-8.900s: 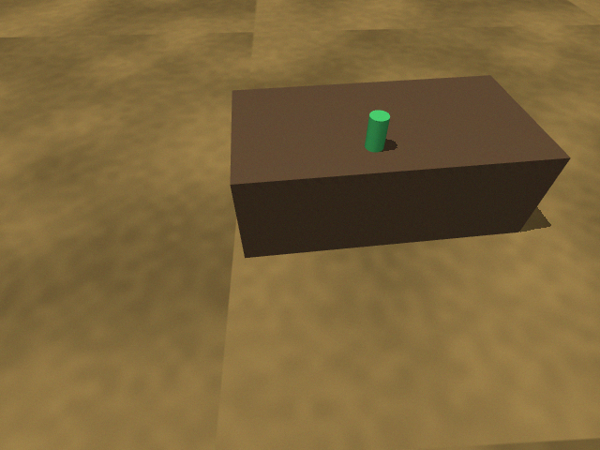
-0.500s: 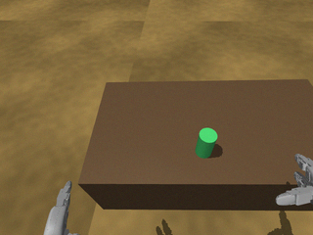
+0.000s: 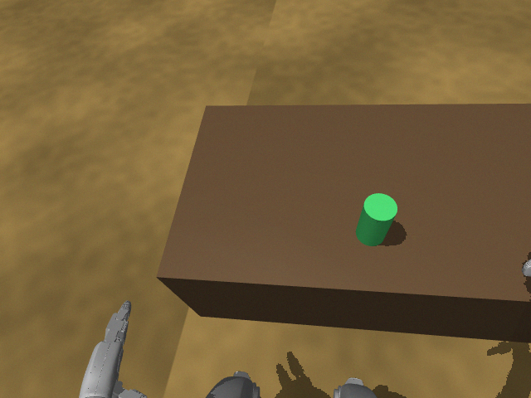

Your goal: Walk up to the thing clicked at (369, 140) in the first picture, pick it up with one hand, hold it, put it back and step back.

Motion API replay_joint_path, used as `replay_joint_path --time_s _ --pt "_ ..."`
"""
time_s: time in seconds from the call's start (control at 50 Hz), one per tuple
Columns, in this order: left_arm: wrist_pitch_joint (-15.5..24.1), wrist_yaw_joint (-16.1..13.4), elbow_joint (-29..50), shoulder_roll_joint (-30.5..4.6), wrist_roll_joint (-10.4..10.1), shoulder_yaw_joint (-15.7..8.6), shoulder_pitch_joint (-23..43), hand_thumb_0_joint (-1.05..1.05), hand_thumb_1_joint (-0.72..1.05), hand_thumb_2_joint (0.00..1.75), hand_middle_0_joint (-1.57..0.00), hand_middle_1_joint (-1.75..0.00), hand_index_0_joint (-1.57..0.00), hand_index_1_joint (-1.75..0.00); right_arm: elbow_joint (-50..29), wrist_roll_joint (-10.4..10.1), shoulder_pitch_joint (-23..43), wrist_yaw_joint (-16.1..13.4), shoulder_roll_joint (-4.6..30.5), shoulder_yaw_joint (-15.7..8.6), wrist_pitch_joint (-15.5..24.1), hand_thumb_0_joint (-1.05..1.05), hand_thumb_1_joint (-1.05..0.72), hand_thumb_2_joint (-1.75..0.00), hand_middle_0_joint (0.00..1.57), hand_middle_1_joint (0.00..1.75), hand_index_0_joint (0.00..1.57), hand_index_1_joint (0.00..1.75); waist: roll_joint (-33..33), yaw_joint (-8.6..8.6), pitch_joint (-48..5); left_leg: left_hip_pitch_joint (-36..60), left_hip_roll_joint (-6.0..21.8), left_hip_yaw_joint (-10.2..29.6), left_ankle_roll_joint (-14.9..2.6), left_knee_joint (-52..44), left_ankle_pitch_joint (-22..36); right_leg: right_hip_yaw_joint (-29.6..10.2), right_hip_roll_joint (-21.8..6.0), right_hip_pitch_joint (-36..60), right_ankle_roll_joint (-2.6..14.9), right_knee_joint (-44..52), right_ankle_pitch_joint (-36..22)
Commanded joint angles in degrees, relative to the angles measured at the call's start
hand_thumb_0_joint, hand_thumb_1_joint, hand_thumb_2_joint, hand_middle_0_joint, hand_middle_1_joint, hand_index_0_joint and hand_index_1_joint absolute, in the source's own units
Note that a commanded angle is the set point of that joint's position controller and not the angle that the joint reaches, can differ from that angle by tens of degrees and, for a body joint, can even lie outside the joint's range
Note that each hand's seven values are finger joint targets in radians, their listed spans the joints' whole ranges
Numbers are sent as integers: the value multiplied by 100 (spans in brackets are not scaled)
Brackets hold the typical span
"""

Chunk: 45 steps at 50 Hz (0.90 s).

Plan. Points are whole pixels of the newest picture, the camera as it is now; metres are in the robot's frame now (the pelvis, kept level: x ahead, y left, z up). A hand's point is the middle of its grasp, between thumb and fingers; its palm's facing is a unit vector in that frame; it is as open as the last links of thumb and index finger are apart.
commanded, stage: go down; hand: right
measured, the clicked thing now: (374, 221) +0.53 -0.17 -0.24
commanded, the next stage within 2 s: approach in 0.84 s
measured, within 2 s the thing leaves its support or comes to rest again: neither
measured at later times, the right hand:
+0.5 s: hand out of the picture +0.42 -0.35 +0.04, palm faces +0.15 +0.99 -0.05, open 17.5 cm
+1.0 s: hand out of the picture +0.44 -0.36 +0.06, palm faces +0.15 +0.99 -0.03, open 17.6 cm
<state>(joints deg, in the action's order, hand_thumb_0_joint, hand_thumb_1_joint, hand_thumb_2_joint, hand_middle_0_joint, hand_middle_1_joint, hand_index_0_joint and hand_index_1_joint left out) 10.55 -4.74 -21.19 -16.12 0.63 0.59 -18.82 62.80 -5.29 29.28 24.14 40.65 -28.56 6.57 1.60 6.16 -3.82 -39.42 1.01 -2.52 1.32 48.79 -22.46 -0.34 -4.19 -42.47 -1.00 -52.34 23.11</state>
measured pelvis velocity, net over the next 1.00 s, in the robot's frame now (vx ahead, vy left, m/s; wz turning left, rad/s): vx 0.00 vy -0.01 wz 0.01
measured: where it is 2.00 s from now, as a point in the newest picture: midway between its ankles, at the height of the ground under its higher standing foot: outside the picture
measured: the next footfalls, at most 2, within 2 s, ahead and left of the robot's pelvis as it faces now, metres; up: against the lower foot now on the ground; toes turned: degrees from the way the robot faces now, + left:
none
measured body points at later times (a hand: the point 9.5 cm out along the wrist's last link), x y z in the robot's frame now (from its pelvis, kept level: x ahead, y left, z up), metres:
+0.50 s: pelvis +0.01 -0.01 +0.00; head +0.10 -0.05 +0.43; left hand +0.16 +0.26 -0.04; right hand +0.41 -0.40 +0.05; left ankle +0.01 +0.14 -0.69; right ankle +0.02 -0.13 -0.69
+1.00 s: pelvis +0.00 -0.01 -0.01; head +0.11 -0.06 +0.43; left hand +0.15 +0.25 -0.04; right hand +0.43 -0.41 +0.06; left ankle +0.01 +0.14 -0.69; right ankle +0.02 -0.13 -0.69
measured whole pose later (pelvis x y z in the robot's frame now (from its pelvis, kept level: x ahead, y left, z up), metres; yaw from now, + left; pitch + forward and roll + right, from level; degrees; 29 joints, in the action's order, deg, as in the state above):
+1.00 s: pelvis +0.00 -0.01 -0.01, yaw +0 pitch +18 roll +4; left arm 8.7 -2.8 -18.4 -15.6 1.2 2.1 -18.1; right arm 71.4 -5.5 41.7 28.6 48.8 -32.7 12.9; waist 1.5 9.3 -6.1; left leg -45.2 0.4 -3.3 1.8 50.6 -23.1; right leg -1.5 -4.7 -49.7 -0.5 -56.6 24.9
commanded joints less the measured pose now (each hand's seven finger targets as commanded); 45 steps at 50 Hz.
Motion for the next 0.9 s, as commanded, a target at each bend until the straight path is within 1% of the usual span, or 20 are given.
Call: replay_joint_path --time_s 0.0,0.02,0.06,0.1,0.14,0.16,0.22,0.26,0.42,0.44,0.48,0.56,0.6,0.64,0.68,0.72,0.76,0.8,0.84,0.88 --pt "252 -114 953 -1129 -21 -599 88 0 -53 5 -5 -5 -5 -5 -783 -91 1868 89 2213 -395 499 0 55 -3 5 5 5 5 -955 -32 -2285 628 -168 24 -185 -490 1590 -118 200 1605 153 599 -1862" --pt "231 -83 786 -931 -27 -426 -11 0 -53 5 -5 -6 -5 -5 -717 -85 1878 121 2195 -379 509 0 54 -3 5 5 5 5 -1055 -91 -2188 603 -164 30 -191 -487 1586 -100 214 1564 152 591 -1867" --pt "215 -80 888 -1055 -40 -560 59 0 -53 5 -5 -6 -5 -5 -637 -78 1965 141 2304 -382 569 0 53 -3 5 5 5 5 -1087 -26 -2169 496 -182 13 -201 -510 1474 -118 199 1632 153 621 -1777" --pt "201 -35 810 -953 -20 -408 30 0 -53 5 -5 -6 -5 -5 -583 -117 2051 193 2194 -315 606 0 54 -3 5 5 5 5 -1139 -22 -2044 301 -207 -17 -212 -505 1300 -165 169 1520 133 654 -1675" --pt "181 -10 756 -874 -23 -425 -68 0 -53 5 -5 -6 -6 -5 -701 -103 2198 209 2419 -459 664 0 53 -3 5 5 5 5 -1119 12 -2274 453 -173 41 -192 -501 1476 -116 213 1495 180 541 -1647" --pt "192 -30 958 -1025 -35 -522 51 0 -53 5 -5 -6 -6 -5 -886 -124 2347 213 2534 -509 703 0 53 -3 5 5 5 5 -1112 21 -2469 501 -190 16 -186 -485 1495 -137 202 1635 171 567 -1676" --pt "175 -14 1043 -1074 -32 -537 78 0 -52 5 -5 -6 -6 -5 -655 -152 2256 271 2408 -455 709 0 53 -3 5 5 5 5 -1146 49 -2373 386 -216 -30 -192 -467 1493 -177 182 1657 142 566 -1820" --pt "153 15 840 -864 -23 -365 -34 0 -53 5 -5 -6 -5 -6 -617 -127 2368 287 2463 -461 741 0 53 -3 5 5 5 5 -1318 18 -2323 275 -217 -17 -206 -449 1503 -165 171 1682 126 514 -2006" --pt "126 37 1204 -1017 -32 -464 89 0 -53 5 -5 -6 -5 -5 -650 -133 2482 315 2633 -582 812 0 55 -4 5 5 5 5 -1250 50 -2578 436 -221 -29 -201 -416 1666 -180 179 1671 141 461 -2084" --pt "122 40 1116 -963 -31 -417 51 0 -53 5 -5 -6 -5 -5 -437 -143 2392 342 2571 -555 813 0 57 -3 5 5 5 5 -1264 54 -2377 288 -237 -56 -208 -416 1544 -200 154 1639 122 470 -2094" --pt "76 56 849 -947 -10 -459 -281 0 -53 5 -5 -6 -5 -5 -792 -150 2648 333 2755 -664 851 0 57 -4 4 5 4 5 -1484 44 -2576 308 -225 -21 -221 -408 1631 -189 163 1742 132 448 -2182" --pt "75 59 831 -982 1 -519 -114 0 -53 5 -5 -6 -5 -5 -435 -159 2590 393 2582 -565 832 0 58 -4 4 5 4 5 -1387 110 -2408 104 -249 -59 -217 -332 1684 -231 109 1687 96 325 -2587" --pt "92 92 1082 -934 6 -395 96 0 -53 5 -5 -5 -5 -5 -599 -150 2694 391 2635 -614 873 0 58 -4 4 5 4 5 -1347 81 -2665 264 -220 -20 -212 -343 1777 -215 133 1677 134 280 -2507" --pt "81 68 1232 -1003 -10 -459 120 0 -54 6 -5 -5 -5 -5 -616 -123 2832 382 2750 -673 874 0 58 -4 4 5 5 5 -1265 114 -2800 403 -223 -25 -210 -343 1760 -206 157 1627 155 338 -2214" --pt "34 77 904 -942 -5 -438 -193 0 -54 6 -5 -5 -5 -5 -399 -129 2767 412 2705 -634 869 0 59 -4 5 5 5 5 -1403 121 -2457 189 -231 -38 -224 -348 1600 -198 152 1559 133 380 -2078" --pt "59 85 1169 -968 -9 -438 4 0 -53 5 -5 -5 -5 -5 -509 -113 2929 405 2677 -559 891 0 58 -3 5 5 5 5 -1427 149 -2546 75 -248 -39 -236 -366 1482 -232 125 1663 126 375 -2114" --pt "69 63 1199 -1083 5 -539 0 0 -54 6 -5 -5 -5 -5 -402 -119 2939 388 2860 -664 896 0 59 -4 5 5 5 5 -1367 159 -2468 131 -249 -58 -233 -371 1441 -228 129 1579 119 400 -1945" --pt "45 126 917 -805 8 -301 -108 0 -53 5 -5 -5 -5 -5 -355 -137 2958 413 2781 -624 934 0 60 -4 4 5 4 5 -1443 90 -2230 33 -237 -38 -233 -345 1311 -215 152 1268 132 388 -1689" --pt "94 70 1313 -1028 13 -491 120 0 -54 5 -5 -5 -5 -5 -603 -109 3244 414 2989 -724 979 0 59 -5 4 5 4 5 -1462 173 -2866 162 -245 -42 -232 -286 1457 -246 121 1591 108 342 -1888" --pt "61 62 1067 -1023 23 -489 -173 0 -54 6 -5 -6 -5 -5 -270 -113 3135 450 2890 -619 949 0 59 -4 4 5 4 5 -1522 244 -2446 -87 -260 -63 -234 -305 1306 -240 126 1510 97 358 -1804"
